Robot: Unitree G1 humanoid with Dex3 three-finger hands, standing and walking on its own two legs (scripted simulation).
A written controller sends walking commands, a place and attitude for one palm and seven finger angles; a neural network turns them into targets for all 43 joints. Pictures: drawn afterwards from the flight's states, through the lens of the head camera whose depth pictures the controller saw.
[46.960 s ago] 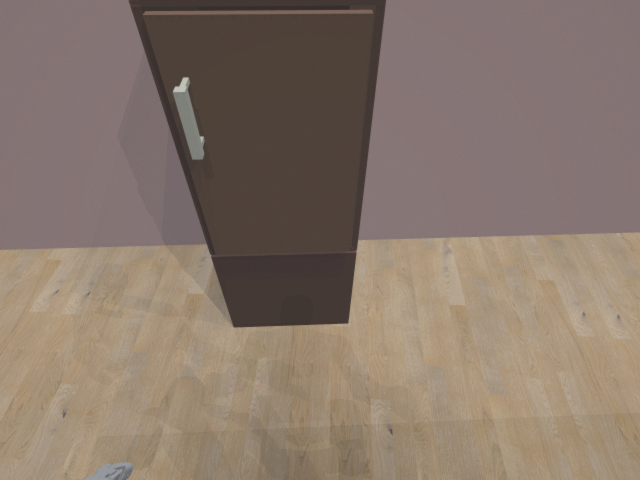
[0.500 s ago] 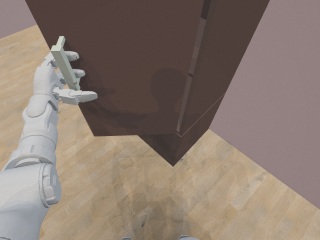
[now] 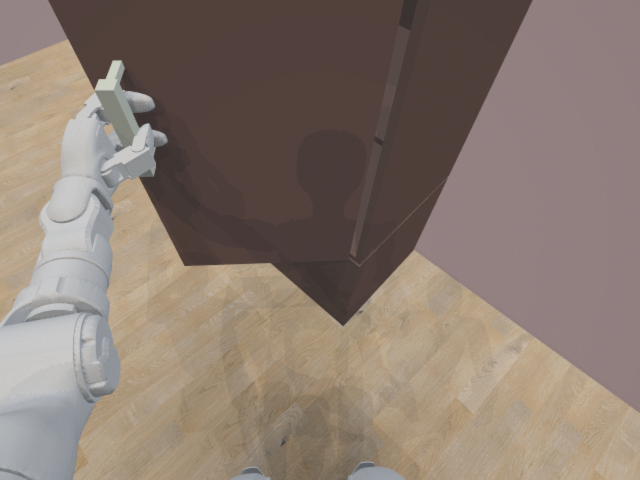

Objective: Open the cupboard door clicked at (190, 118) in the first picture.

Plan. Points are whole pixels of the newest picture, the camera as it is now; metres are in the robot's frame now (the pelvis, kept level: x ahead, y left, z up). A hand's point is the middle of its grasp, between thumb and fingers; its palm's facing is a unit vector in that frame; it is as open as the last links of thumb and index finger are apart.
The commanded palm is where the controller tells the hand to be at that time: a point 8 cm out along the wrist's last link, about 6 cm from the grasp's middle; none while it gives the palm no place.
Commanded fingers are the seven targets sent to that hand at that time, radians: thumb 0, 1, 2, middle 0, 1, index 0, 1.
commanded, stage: pull the door open along its arc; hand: left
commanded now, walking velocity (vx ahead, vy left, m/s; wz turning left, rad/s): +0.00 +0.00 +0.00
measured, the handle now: (132, 122) +0.54 +0.21 +0.12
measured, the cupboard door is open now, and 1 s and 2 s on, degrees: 46 82 91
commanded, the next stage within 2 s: open thumb and fingers to let go in 1.18 s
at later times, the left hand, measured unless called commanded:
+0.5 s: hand (146, 194) +0.43 +0.18 +0.12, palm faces -0.03 -1.00 +0.01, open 5.8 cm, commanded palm +0.37 +0.24 +0.12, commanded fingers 0.00 0.90 0.90 -0.40 -1.35 -0.40 -1.35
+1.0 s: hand (216, 276) +0.31 +0.09 +0.12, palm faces +0.41 -0.91 +0.03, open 5.9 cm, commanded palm +0.25 +0.14 +0.12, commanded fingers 0.00 0.90 0.90 -0.40 -1.35 -0.40 -1.35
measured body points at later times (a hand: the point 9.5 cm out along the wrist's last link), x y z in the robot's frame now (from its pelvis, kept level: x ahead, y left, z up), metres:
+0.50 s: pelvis +0.02 +0.00 +0.01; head +0.05 -0.01 +0.46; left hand +0.42 +0.23 +0.12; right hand +0.08 -0.26 -0.10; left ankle +0.00 +0.09 -0.71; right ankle +0.00 -0.10 -0.71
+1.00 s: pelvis +0.01 -0.03 +0.02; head +0.00 -0.05 +0.47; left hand +0.29 +0.14 +0.12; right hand +0.20 -0.23 -0.07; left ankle +0.00 +0.09 -0.71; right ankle +0.00 -0.10 -0.71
